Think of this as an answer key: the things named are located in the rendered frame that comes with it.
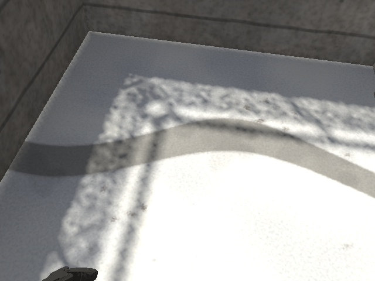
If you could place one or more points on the robot left hand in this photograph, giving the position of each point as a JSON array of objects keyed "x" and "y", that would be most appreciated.
[{"x": 73, "y": 274}]

